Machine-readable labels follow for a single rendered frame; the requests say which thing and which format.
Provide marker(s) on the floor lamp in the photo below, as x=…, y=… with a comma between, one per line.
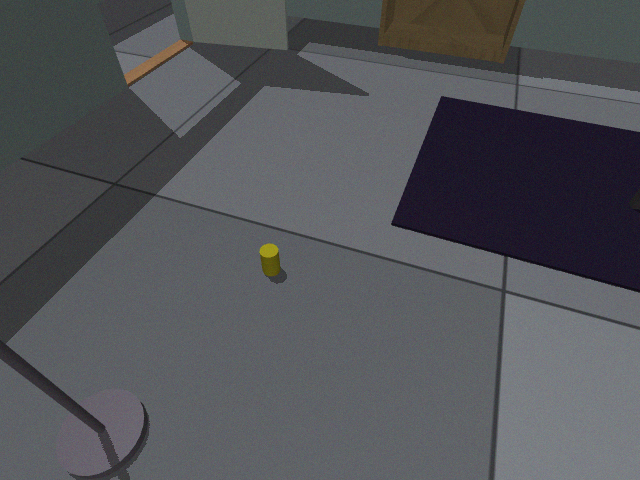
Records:
x=100, y=434

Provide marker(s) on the bookshelf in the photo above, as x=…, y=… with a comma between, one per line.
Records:
x=477, y=29

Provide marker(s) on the can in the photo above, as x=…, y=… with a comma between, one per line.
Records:
x=269, y=255

